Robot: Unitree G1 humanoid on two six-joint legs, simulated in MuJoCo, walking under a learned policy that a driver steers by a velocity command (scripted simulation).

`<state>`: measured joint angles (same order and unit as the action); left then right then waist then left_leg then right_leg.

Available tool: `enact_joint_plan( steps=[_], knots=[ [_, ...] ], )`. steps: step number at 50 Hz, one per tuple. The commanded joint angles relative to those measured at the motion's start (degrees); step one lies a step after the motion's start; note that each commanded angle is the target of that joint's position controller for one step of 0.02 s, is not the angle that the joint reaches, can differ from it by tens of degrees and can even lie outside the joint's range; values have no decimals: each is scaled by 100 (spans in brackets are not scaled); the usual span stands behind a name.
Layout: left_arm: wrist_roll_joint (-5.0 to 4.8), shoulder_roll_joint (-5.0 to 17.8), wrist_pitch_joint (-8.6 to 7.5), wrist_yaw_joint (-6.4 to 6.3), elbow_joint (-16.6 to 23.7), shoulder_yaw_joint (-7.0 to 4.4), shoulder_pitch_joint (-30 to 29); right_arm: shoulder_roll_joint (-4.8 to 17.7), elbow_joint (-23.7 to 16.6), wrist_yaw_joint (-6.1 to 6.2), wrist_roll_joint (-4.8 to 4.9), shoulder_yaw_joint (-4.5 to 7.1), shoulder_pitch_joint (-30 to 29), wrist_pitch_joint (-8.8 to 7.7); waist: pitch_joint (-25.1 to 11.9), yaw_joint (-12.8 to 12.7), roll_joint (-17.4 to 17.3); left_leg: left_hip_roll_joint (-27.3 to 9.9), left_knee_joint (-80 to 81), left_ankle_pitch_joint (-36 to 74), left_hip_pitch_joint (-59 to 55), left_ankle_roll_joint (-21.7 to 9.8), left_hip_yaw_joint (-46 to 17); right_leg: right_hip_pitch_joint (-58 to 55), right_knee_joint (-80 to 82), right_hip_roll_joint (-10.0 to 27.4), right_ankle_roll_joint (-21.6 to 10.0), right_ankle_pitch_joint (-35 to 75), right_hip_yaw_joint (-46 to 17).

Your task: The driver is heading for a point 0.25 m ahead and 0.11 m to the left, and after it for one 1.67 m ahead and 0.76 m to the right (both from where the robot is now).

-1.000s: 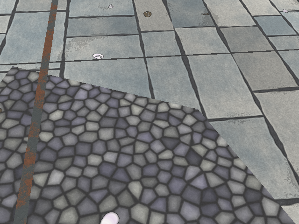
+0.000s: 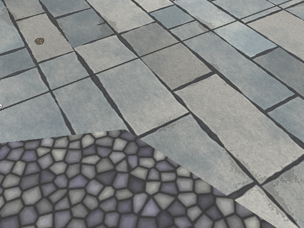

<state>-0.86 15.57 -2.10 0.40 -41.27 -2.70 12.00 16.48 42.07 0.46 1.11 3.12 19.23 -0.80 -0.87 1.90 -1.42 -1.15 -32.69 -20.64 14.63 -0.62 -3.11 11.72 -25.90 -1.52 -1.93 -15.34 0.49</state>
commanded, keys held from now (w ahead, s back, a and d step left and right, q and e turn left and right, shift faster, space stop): w+q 0.12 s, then w+e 0.88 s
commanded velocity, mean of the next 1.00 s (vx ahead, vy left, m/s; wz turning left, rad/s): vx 0.47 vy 0.00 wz -0.31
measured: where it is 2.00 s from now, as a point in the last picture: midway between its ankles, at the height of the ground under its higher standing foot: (208, 145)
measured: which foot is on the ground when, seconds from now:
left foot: up 0.00-0.38, down 0.40-0.94, up 0.96-1.00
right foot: down 0.00-0.40, up 0.42-0.90, down 0.92-1.00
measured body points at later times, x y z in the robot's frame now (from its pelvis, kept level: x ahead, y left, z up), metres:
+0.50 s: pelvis +0.23 +0.05 -0.01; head +0.28 +0.05 +0.44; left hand +0.22 +0.33 -0.14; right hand +0.44 -0.20 -0.09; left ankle +0.32 +0.15 -0.74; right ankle +0.05 -0.10 -0.65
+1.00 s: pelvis +0.49 -0.04 -0.02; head +0.53 -0.07 +0.43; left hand +0.74 +0.16 -0.10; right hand +0.47 -0.34 -0.15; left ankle +0.37 +0.15 -0.65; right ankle +0.55 -0.14 -0.74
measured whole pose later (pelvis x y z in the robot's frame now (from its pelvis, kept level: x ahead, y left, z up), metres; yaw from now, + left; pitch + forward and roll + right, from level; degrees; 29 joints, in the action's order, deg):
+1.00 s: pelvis +0.49 -0.04 -0.02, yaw -21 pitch +1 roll +2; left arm -1.5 17.5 -1.5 2.2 -37.0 -4.1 8.5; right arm 17.8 45.6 -0.4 1.5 4.0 13.9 -3.9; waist 5.3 1.1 -0.1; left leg -3.7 -62.2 -27.7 11.9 1.3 3.0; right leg 27.6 -38.0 -1.8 -6.0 -11.5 2.2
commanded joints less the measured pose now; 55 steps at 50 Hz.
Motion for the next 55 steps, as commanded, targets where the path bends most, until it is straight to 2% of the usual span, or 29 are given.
enact_joint_plan(
  steps=[1,2,3,6,9,12,17,19,20,21,22,23,24,25,26,28,32,37,42,44,46,47,48,49,50,51,52,53,55],
  knots=[
    [124,1342,-171,-34,-65,-411,1383,610,-963,10,137,96,-1133,-321,356,-916,1086,-96,-2366,-1128,3531,-51,-168,-1914,1614,2516,-1486,-2330,-3500],
    [101,946,-255,-45,-60,-289,1165,767,-868,-15,187,168,-967,-337,634,-759,1034,-168,-2751,-637,3825,-122,-441,-1910,1641,2244,-1312,-2332,-3094],
    [96,793,-308,-46,-37,-234,961,718,-728,-45,161,181,-783,-328,644,-617,1048,-228,-2898,-206,3888,-154,-474,-1931,1675,1992,-1086,-1838,-2559],
    [149,586,-333,-66,-43,-171,734,497,-630,-137,61,153,-792,-323,650,-507,803,-261,-2829,896,3657,-39,-451,-1625,1764,1575,-750,388,-1188],
    [64,633,-302,-50,-175,-140,761,261,-811,-198,-78,40,-1118,-347,644,-429,628,-405,-1941,1641,3093,184,154,-1025,1889,1290,-871,1422,-665],
    [-9,825,-231,-85,-362,-171,1126,31,-1094,-290,-48,-91,-1941,-448,867,-706,555,-232,-658,2175,2396,238,453,-620,1980,1185,-896,1625,-537],
    [-84,1116,-154,-112,-564,-267,1324,433,-1195,-384,17,37,-2003,-521,736,-403,683,-17,239,1952,1726,-48,239,-1327,1470,1623,-716,2411,-885],
    [-38,1183,-104,-115,-581,-287,1251,745,-1011,-298,9,201,-1148,-508,49,152,816,261,357,1705,265,-313,452,-1267,314,1426,-522,4159,-713],
    [24,1074,-98,-119,-533,-239,1233,973,-801,-214,0,320,-238,-477,-617,614,799,60,200,1796,-1267,-483,325,-574,-866,1121,-325,3951,-553],
    [150,544,-121,-116,-302,-89,1412,1442,-687,-122,-161,425,642,-426,-1680,754,-148,-1303,42,1374,-3291,-888,-1216,1006,-2867,554,-72,1881,-334],
    [-19,48,-202,-97,-303,61,2143,1506,-647,-189,-229,387,677,-422,-2674,357,-1692,-2372,1070,-36,-4076,-1517,-3750,2163,-4388,-128,110,-1861,-806],
    [-201,741,-214,-82,-322,-127,1644,914,-673,-178,-189,246,369,-418,-1827,463,-1133,-2122,1505,-602,-3402,-1274,-3529,2673,-4904,186,121,-1625,-1055],
    [-258,897,-201,-85,-175,-186,1117,699,-623,-152,-111,184,7,-413,-860,382,-816,-1964,1584,-380,-2562,-1079,-2512,2944,-4885,440,102,-1127,-783],
    [-185,793,-202,-117,-150,-172,897,607,-576,-150,-118,159,-315,-425,-452,192,-383,-1740,1716,253,-1812,-1003,-1931,2762,-4685,664,98,-688,-674],
    [-113,716,-163,-120,-160,-196,857,475,-534,-163,-167,140,-529,-457,-194,14,-406,-1539,1887,820,-1217,-973,-1392,2489,-4464,816,107,-416,-684],
    [-138,472,-7,-102,-227,-184,1072,354,-449,-168,-207,150,-803,-562,-59,-241,-509,-1410,2278,1148,-611,-1031,-774,2034,-4342,953,133,-166,-660],
    [-48,379,150,-116,46,-179,583,533,-211,-129,-172,244,-895,-672,425,-319,-264,-1492,2695,1611,-388,-1133,8,2546,-3674,1055,242,435,-737],
    [-31,285,32,107,331,-91,-281,836,-35,-42,-133,332,-703,-573,618,-28,-20,-1354,2717,2041,-722,-985,978,2427,-1977,936,192,1708,-294],
    [-32,438,61,244,739,-118,-931,1112,167,-49,50,440,-366,-374,767,139,1,-1607,2314,2478,-1708,-804,1290,2559,-1178,771,-109,1139,60],
    [-11,629,102,249,809,-223,-694,1280,167,-43,116,487,-416,-289,432,-98,-177,-1585,1484,4307,-1954,-670,1472,1962,-1108,397,-334,528,407],
    [-55,1169,156,164,413,-556,942,1150,117,-28,142,415,-512,-210,-505,-991,-70,-1199,-838,5175,-1255,-349,1791,-360,-738,-218,-710,645,631],
    [-118,1769,214,44,266,-732,1671,668,-21,-12,-112,227,-306,-244,-980,-1071,1024,-813,-2838,2190,357,-20,1809,-1985,-610,806,-1123,850,-1080],
    [-116,2123,103,78,519,-712,1236,181,-355,-49,-159,41,-50,-406,-1767,-440,1968,398,-4584,-1411,2453,259,665,-3311,552,1945,-2270,-997,-4562],
    [-78,1518,-25,160,632,-541,1204,818,-386,-104,51,153,-726,-581,-1728,-891,916,112,-4817,-1134,3031,125,-238,-3208,1173,2061,-2007,-1331,-4695],
    [-24,1265,-117,172,568,-455,1072,906,-515,-128,190,170,-1074,-671,-974,-821,718,-99,-4562,-614,3280,-30,-161,-2616,1155,1909,-1770,-1003,-3931],
    [-17,1123,-160,174,580,-401,734,809,-460,-78,88,143,-1071,-708,-512,-541,199,-371,-4044,-156,3015,-58,-170,-1798,1088,1670,-1583,-265,-3259],
    [-2,924,-169,141,631,-340,401,843,-396,-40,-73,175,-1026,-694,-330,-341,212,-545,-3536,141,2620,-21,-206,-1195,1093,1443,-1471,385,-2723],
    [67,862,-169,105,725,-301,225,847,-363,-56,-110,192,-925,-639,-252,-191,381,-617,-3359,355,2277,16,-227,-796,1197,1293,-1441,804,-2473],
    [58,900,-190,41,727,-308,198,741,-327,-69,-174,181,-865,-536,-201,-118,350,-572,-2966,570,2082,189,-116,-445,1323,1164,-1496,1540,-2132]
  ],
)
Next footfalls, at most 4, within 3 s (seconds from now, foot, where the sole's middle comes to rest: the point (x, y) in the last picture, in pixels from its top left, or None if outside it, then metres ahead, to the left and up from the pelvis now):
0.40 left None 0.36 0.15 -0.77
0.92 right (192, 210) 0.59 -0.15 -0.77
1.42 left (175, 145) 0.94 -0.10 -0.77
1.94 right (247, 140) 0.96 -0.49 -0.77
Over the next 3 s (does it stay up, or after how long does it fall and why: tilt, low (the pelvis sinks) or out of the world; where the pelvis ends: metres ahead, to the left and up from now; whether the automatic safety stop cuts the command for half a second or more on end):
stays up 1.38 -0.72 -0.01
